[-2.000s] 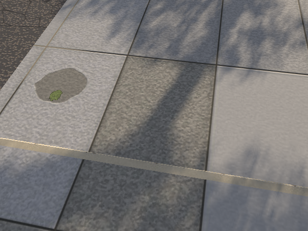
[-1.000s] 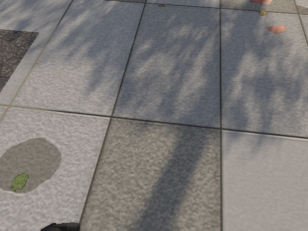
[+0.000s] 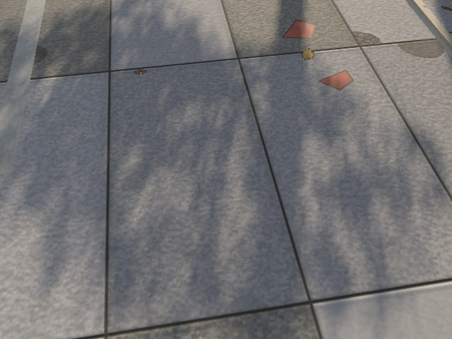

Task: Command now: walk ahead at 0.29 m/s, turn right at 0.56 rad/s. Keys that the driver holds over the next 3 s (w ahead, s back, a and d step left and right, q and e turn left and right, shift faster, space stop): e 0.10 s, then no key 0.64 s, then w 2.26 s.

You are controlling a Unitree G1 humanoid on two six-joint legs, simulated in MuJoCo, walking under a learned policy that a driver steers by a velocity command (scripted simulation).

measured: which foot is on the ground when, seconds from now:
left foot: down 0.00-0.08, up 0.10-0.48, down 0.50-1.00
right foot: up 0.00-0.06, down 0.08-1.00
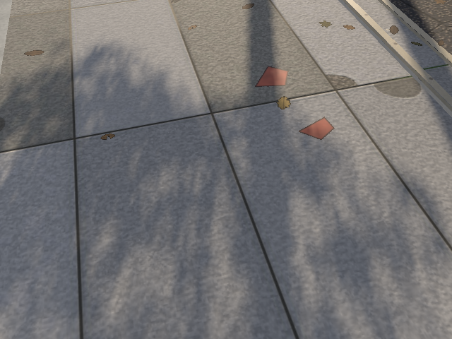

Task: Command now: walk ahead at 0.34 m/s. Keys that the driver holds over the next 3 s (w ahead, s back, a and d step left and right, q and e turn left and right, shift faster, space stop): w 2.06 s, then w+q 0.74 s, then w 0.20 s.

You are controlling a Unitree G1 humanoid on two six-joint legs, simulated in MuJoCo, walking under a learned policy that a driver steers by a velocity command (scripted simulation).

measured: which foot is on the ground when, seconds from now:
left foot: down 0.00-0.06, up 0.08-0.42, down 0.44-1.00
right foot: down 0.00-0.46, up 0.48-0.98, down 1.00-1.00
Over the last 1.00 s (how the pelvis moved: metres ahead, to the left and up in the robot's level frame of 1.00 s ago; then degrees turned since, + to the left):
0.22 0.00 -0.01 -9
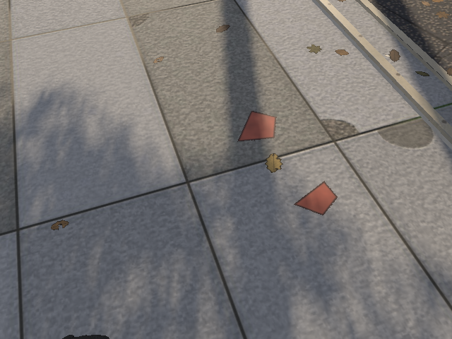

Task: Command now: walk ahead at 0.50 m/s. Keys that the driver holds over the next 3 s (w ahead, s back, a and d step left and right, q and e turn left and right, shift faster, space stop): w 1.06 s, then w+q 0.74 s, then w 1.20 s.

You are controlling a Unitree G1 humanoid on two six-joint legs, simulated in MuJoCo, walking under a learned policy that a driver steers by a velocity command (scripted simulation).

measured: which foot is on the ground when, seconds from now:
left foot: down 0.00-0.02, up 0.04-0.50, down 0.52-1.00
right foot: down 0.00-0.52, up 0.54-1.00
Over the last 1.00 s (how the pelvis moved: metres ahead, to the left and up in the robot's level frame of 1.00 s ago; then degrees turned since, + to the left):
0.48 0.00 0.01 0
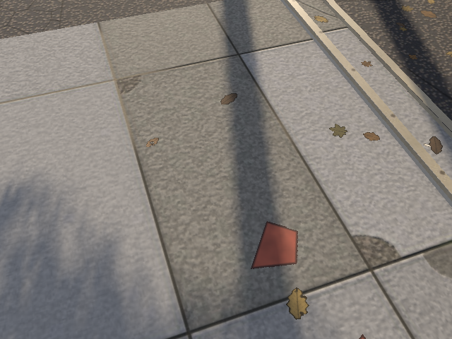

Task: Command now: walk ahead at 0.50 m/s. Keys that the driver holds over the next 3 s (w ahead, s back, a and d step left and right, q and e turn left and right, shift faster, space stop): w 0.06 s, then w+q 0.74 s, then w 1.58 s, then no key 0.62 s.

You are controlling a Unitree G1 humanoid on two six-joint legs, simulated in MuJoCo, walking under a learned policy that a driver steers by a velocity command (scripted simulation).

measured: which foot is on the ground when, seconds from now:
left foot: down 0.00-0.10, up 0.12-0.60, down 0.62-1.00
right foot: up 0.00-0.06, down 0.08-0.64, up 0.66-1.00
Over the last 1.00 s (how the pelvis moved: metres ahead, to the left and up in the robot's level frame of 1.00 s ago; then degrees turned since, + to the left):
0.55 0.02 0.01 0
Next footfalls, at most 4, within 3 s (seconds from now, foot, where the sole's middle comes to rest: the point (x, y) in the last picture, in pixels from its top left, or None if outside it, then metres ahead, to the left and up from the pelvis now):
0.08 right None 0.23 -0.13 -0.78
0.62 left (173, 338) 0.49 0.14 -0.78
1.14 right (193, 227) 0.86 0.07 -0.78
1.66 left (94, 196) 1.01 0.42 -0.78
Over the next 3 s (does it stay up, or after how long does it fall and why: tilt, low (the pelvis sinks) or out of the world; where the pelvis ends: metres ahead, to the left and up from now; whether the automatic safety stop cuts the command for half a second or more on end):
stays up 1.44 0.49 -0.01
